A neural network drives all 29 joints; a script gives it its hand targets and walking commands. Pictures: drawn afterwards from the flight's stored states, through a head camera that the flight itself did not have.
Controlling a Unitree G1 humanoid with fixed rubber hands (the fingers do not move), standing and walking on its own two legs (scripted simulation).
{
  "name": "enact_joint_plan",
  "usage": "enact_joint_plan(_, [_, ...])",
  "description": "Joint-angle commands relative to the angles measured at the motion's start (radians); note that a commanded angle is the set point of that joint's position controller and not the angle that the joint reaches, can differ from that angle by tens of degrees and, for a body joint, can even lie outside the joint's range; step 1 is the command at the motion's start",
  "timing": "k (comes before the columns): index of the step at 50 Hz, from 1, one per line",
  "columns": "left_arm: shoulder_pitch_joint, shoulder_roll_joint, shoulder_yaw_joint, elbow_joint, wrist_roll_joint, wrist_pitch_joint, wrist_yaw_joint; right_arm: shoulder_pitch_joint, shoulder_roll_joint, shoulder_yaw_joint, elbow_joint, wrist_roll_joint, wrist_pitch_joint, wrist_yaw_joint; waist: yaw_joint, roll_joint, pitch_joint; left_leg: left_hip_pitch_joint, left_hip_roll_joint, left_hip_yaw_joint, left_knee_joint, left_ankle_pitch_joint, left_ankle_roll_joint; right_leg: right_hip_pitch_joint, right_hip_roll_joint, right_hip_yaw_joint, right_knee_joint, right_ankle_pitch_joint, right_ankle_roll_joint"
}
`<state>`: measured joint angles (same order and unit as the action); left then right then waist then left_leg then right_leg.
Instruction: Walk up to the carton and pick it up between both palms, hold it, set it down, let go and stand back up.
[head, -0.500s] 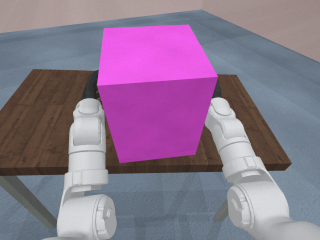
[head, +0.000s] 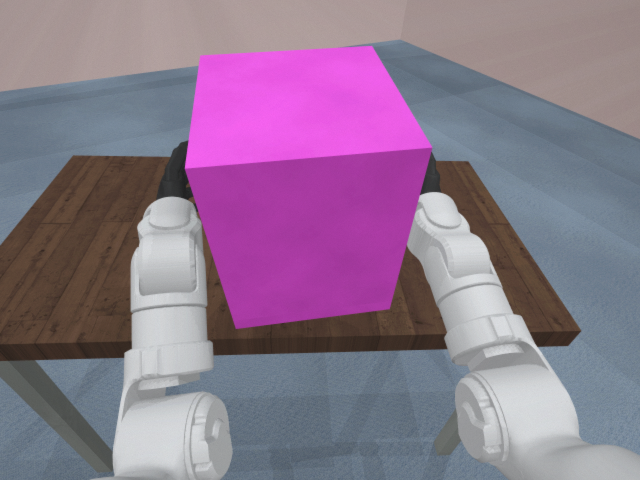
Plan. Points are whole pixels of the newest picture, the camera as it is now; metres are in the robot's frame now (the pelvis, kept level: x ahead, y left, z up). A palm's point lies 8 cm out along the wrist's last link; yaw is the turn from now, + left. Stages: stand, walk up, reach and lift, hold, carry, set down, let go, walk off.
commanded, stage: hold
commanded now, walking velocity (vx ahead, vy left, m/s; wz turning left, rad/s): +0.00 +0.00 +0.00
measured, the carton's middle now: (301, 191) +0.39 +0.00 +0.20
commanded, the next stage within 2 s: none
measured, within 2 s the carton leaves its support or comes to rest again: neither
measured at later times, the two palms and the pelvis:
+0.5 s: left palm (165, 208) +0.36 +0.15 +0.21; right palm (415, 180) +0.37 -0.14 +0.23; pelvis -0.01 -0.01 +0.00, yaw +1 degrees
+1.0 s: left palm (162, 196) +0.37 +0.15 +0.22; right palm (417, 169) +0.37 -0.14 +0.24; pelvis +0.00 -0.01 +0.00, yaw +1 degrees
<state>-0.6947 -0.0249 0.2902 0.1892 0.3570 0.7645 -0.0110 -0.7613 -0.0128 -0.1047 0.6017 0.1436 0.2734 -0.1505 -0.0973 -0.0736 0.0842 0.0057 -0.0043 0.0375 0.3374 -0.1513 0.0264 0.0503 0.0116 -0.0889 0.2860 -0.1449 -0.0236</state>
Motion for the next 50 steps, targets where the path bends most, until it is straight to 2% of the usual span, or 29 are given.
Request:
enact_joint_plan(1, [-0.679,-0.460,-0.348,-0.085,-0.150,-0.069,-0.140,-0.784,0.469,0.318,-0.219,0.062,-0.031,0.109,0.008,0.066,-0.408,0.091,-0.014,0.001,-0.051,0.170,-0.026,0.036,0.024,0.005,-0.051,0.099,0.046])
enact_joint_plan(2, [-0.690,-0.458,-0.336,-0.087,-0.143,-0.069,-0.146,-0.809,0.457,0.314,-0.223,0.052,-0.033,0.105,0.024,0.041,-0.415,0.077,-0.012,0.004,-0.065,0.140,-0.020,0.042,0.029,0.002,-0.057,0.071,0.049])
enact_joint_plan(4, [-0.689,-0.447,-0.337,-0.094,-0.144,-0.065,-0.149,-0.809,0.471,0.312,-0.199,0.072,-0.032,0.104,0.037,0.077,-0.423,0.077,-0.010,0.014,-0.059,0.143,-0.024,0.032,0.035,-0.001,-0.049,0.079,0.051])
enact_joint_plan(6, [-0.702,-0.475,-0.364,-0.097,-0.170,-0.076,-0.145,-0.816,0.486,0.321,-0.256,0.074,-0.042,0.100,0.026,0.077,-0.496,0.090,-0.011,0.004,-0.052,0.167,-0.022,0.072,0.031,0.014,-0.042,0.116,0.045])
enact_joint_plan(10, [-0.747,-0.471,-0.370,-0.106,-0.167,-0.083,-0.141,-0.819,0.487,0.295,-0.177,0.061,-0.034,0.099,0.011,0.077,-0.447,0.078,-0.013,0.006,-0.053,0.108,-0.023,0.027,0.029,0.000,-0.047,0.045,0.049])
enact_joint_plan(12, [-0.738,-0.472,-0.365,-0.088,-0.170,-0.079,-0.142,-0.810,0.496,0.304,-0.197,0.068,-0.022,0.098,0.013,0.068,-0.437,0.064,-0.024,0.010,-0.063,0.094,-0.015,0.022,0.010,0.012,-0.048,0.049,0.053])
enact_joint_plan(14, [-0.757,-0.458,-0.348,-0.094,-0.156,-0.073,-0.149,-0.811,0.483,0.287,-0.167,0.062,-0.011,0.094,-0.011,0.078,-0.417,0.056,-0.028,0.010,-0.061,0.079,-0.015,0.019,0.012,0.004,-0.052,0.047,0.058])
enact_joint_plan(15, [-0.747,-0.448,-0.341,-0.081,-0.154,-0.071,-0.159,-0.807,0.477,0.277,-0.174,0.065,-0.005,0.092,0.000,0.072,-0.399,0.045,-0.025,0.004,-0.074,0.069,-0.012,0.027,0.015,0.007,-0.057,0.045,0.062])
enact_joint_plan(18, [-0.747,-0.446,-0.346,-0.086,-0.156,-0.060,-0.166,-0.794,0.479,0.271,-0.175,0.059,0.001,0.087,-0.008,0.094,-0.434,0.032,-0.024,0.013,-0.079,0.035,-0.014,0.041,0.010,0.012,-0.052,0.016,0.060])
enact_joint_plan(19, [-0.730,-0.430,-0.316,-0.048,-0.147,-0.054,-0.167,-0.803,0.473,0.257,-0.157,0.057,0.007,0.090,0.010,0.106,-0.379,-0.012,-0.026,0.015,-0.089,0.018,-0.008,0.011,0.007,0.020,-0.055,0.003,0.060])
enact_joint_plan(20, [-0.780,-0.458,-0.366,-0.139,-0.173,-0.068,-0.166,-0.828,0.490,0.291,-0.206,0.070,0.000,0.091,-0.001,0.111,-0.456,0.018,-0.025,0.009,-0.077,0.045,-0.016,0.056,0.015,0.001,-0.039,0.029,0.060])
enact_joint_plan(21, [-0.791,-0.471,-0.387,-0.157,-0.175,-0.066,-0.160,-0.820,0.499,0.294,-0.197,0.086,-0.001,0.091,-0.008,0.133,-0.481,0.033,-0.025,0.003,-0.057,0.072,-0.024,0.050,0.013,0.005,-0.027,0.058,0.060])
enact_joint_plan(23, [-0.771,-0.475,-0.402,-0.177,-0.194,-0.061,-0.157,-0.829,0.494,0.304,-0.244,0.103,0.003,0.081,-0.016,0.112,-0.518,0.069,-0.026,-0.003,-0.035,0.161,-0.035,0.071,0.022,0.009,-0.030,0.133,0.058])
enact_joint_plan(24, [-0.755,-0.469,-0.397,-0.166,-0.191,-0.054,-0.161,-0.812,0.479,0.315,-0.242,0.105,0.012,0.078,-0.024,0.121,-0.486,0.070,-0.023,-0.017,-0.034,0.169,-0.032,0.067,0.021,-0.002,-0.025,0.123,0.062])
enact_joint_plan(25, [-0.732,-0.465,-0.386,-0.155,-0.180,-0.044,-0.163,-0.811,0.485,0.323,-0.234,0.109,0.017,0.076,-0.014,0.110,-0.465,0.067,-0.027,-0.009,-0.036,0.155,-0.029,0.051,0.021,0.003,-0.039,0.106,0.061])
enact_joint_plan(26, [-0.744,-0.456,-0.399,-0.174,-0.174,-0.042,-0.167,-0.789,0.475,0.312,-0.242,0.107,0.024,0.074,-0.026,0.127,-0.436,0.061,-0.029,-0.010,-0.046,0.145,-0.032,0.050,0.012,0.006,-0.041,0.085,0.060])
enact_joint_plan(27, [-0.726,-0.457,-0.388,-0.145,-0.176,-0.033,-0.170,-0.788,0.475,0.323,-0.249,0.101,0.032,0.073,-0.032,0.110,-0.426,0.044,-0.032,-0.006,-0.054,0.129,-0.032,0.062,0.017,-0.001,-0.042,0.082,0.062])
enact_joint_plan(28, [-0.709,-0.441,-0.373,-0.154,-0.167,-0.023,-0.174,-0.776,0.488,0.308,-0.217,0.103,0.044,0.071,-0.016,0.111,-0.392,0.010,-0.028,-0.003,-0.061,0.094,-0.023,0.049,0.015,0.014,-0.046,0.071,0.061])
enact_joint_plan(29, [-0.733,-0.451,-0.387,-0.168,-0.171,-0.016,-0.176,-0.786,0.471,0.314,-0.237,0.110,0.049,0.073,-0.035,0.117,-0.409,0.026,-0.031,-0.003,-0.064,0.107,-0.031,0.055,0.011,0.007,-0.045,0.074,0.067])
enact_joint_plan(30, [-0.712,-0.433,-0.367,-0.158,-0.168,-0.013,-0.181,-0.809,0.484,0.327,-0.248,0.125,0.056,0.071,-0.010,0.093,-0.414,0.030,-0.028,0.000,-0.060,0.099,-0.019,0.054,0.012,0.010,-0.040,0.081,0.061])
enact_joint_plan(33, [-0.747,-0.437,-0.388,-0.214,-0.180,-0.009,-0.180,-0.820,0.488,0.361,-0.314,0.143,0.062,0.066,-0.019,0.109,-0.466,0.034,-0.035,-0.006,-0.044,0.141,-0.025,0.100,0.012,0.017,-0.027,0.134,0.069])
enact_joint_plan(35, [-0.749,-0.423,-0.371,-0.196,-0.178,-0.005,-0.189,-0.822,0.495,0.349,-0.287,0.132,0.069,0.062,0.003,0.072,-0.439,0.019,-0.025,-0.007,-0.064,0.115,-0.020,0.084,0.018,0.013,-0.024,0.101,0.068])
enact_joint_plan(40, [-0.755,-0.430,-0.379,-0.192,-0.180,0.004,-0.186,-0.817,0.488,0.339,-0.298,0.136,0.081,0.067,-0.005,0.110,-0.430,0.025,-0.018,-0.002,-0.060,0.131,-0.035,0.076,0.021,0.008,-0.032,0.064,0.056])
enact_joint_plan(41, [-0.751,-0.446,-0.397,-0.215,-0.182,0.007,-0.183,-0.823,0.466,0.331,-0.315,0.143,0.079,0.067,-0.013,0.141,-0.461,0.046,-0.020,-0.001,-0.056,0.154,-0.041,0.072,0.026,0.008,-0.033,0.080,0.052])
enact_joint_plan(42, [-0.745,-0.444,-0.406,-0.212,-0.195,0.007,-0.183,-0.820,0.465,0.339,-0.322,0.147,0.086,0.064,-0.017,0.118,-0.467,0.051,-0.020,-0.001,-0.051,0.182,-0.041,0.084,0.028,0.009,-0.033,0.111,0.053])
enact_joint_plan(43, [-0.741,-0.425,-0.386,-0.201,-0.188,0.010,-0.181,-0.824,0.473,0.342,-0.297,0.146,0.093,0.065,0.007,0.122,-0.427,0.032,-0.020,-0.002,-0.049,0.170,-0.039,0.058,0.031,0.003,-0.026,0.094,0.054])
enact_joint_plan(44, [-0.718,-0.427,-0.364,-0.172,-0.168,0.018,-0.181,-0.788,0.463,0.333,-0.277,0.140,0.103,0.065,-0.013,0.114,-0.396,0.038,-0.021,-0.008,-0.052,0.159,-0.039,0.060,0.023,0.012,-0.037,0.090,0.052])
enact_joint_plan(46, [-0.713,-0.415,-0.356,-0.207,-0.166,0.019,-0.189,-0.798,0.482,0.356,-0.303,0.153,0.106,0.061,-0.002,0.090,-0.429,0.026,-0.026,-0.003,-0.060,0.145,-0.028,0.094,0.023,0.010,-0.034,0.108,0.058])
enact_joint_plan(50, [-0.719,-0.427,-0.372,-0.227,-0.170,0.022,-0.196,-0.756,0.472,0.349,-0.284,0.140,0.114,0.059,-0.016,0.122,-0.416,0.030,-0.023,-0.004,-0.064,0.164,-0.039,0.091,0.025,0.011,-0.033,0.109,0.056])
